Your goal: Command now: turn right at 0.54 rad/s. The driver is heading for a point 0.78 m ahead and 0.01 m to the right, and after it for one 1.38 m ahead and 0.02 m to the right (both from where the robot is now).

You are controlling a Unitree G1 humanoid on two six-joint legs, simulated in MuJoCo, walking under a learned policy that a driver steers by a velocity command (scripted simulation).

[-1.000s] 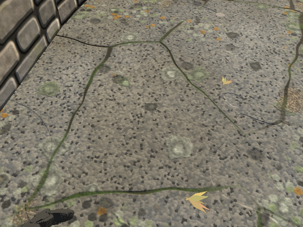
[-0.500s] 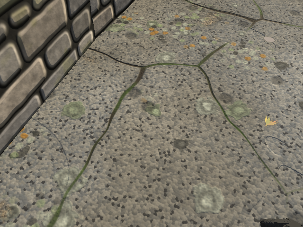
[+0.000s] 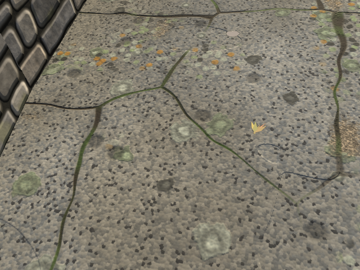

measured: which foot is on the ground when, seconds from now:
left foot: up 0.00-0.34, down 0.36-0.70, up 0.72-1.00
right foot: down 0.00-0.36, up 0.38-0.68, down 0.70-1.00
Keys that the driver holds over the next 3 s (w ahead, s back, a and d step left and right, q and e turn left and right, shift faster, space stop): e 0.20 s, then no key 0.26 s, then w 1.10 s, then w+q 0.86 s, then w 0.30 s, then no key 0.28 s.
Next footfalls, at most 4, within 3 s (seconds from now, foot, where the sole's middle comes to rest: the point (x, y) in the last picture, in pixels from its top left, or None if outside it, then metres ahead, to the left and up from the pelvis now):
0.36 left None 0.09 0.14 -0.78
0.70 right None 0.04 -0.11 -0.78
1.14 left None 0.43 0.07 -0.78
1.68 right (268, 213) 0.69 -0.23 -0.78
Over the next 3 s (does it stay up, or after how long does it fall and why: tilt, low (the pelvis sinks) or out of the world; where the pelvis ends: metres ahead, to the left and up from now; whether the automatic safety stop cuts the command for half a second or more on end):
stays up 1.25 -0.04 0.01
